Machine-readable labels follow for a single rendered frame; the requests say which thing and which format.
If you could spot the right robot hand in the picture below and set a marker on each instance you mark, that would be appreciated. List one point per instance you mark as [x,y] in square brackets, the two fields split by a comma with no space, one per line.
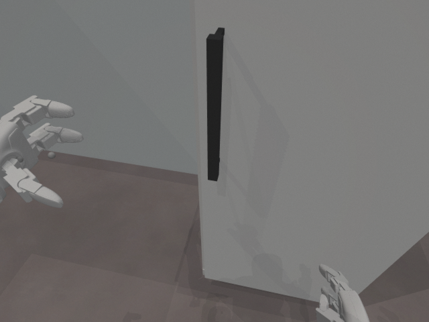
[346,306]

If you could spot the left robot hand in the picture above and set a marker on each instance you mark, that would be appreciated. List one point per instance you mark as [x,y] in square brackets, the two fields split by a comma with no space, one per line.
[13,143]

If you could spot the fridge door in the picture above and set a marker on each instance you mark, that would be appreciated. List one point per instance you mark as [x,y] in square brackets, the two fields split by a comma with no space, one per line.
[324,144]

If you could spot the handle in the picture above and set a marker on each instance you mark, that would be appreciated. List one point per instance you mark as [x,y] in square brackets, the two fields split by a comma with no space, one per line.
[214,72]

